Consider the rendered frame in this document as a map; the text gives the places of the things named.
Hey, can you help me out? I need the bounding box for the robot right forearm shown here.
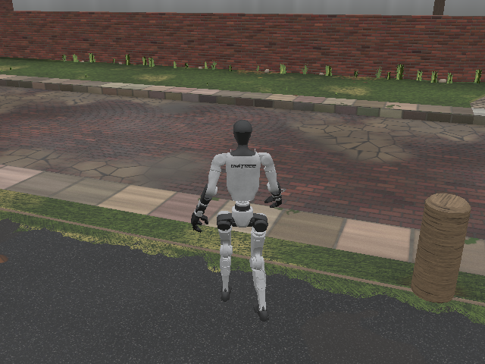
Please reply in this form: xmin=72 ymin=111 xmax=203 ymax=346
xmin=271 ymin=181 xmax=282 ymax=201

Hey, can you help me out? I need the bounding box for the left robot hand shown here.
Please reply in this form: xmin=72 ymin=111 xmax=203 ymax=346
xmin=191 ymin=212 xmax=208 ymax=233

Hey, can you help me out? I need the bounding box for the left robot upper arm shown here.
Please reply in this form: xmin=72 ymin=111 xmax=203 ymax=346
xmin=205 ymin=153 xmax=227 ymax=196

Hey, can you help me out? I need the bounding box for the robot right foot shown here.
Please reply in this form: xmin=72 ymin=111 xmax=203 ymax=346
xmin=253 ymin=302 xmax=269 ymax=322

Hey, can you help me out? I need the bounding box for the right robot shin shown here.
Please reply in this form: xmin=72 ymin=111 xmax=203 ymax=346
xmin=252 ymin=256 xmax=266 ymax=311

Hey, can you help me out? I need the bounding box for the right robot upper arm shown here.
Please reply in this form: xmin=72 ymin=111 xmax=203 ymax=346
xmin=258 ymin=152 xmax=279 ymax=192

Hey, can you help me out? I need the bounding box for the right robot hand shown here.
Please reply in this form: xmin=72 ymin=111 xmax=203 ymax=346
xmin=264 ymin=196 xmax=282 ymax=208

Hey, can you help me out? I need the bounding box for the robot left forearm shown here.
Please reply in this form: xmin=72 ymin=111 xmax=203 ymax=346
xmin=194 ymin=184 xmax=212 ymax=217

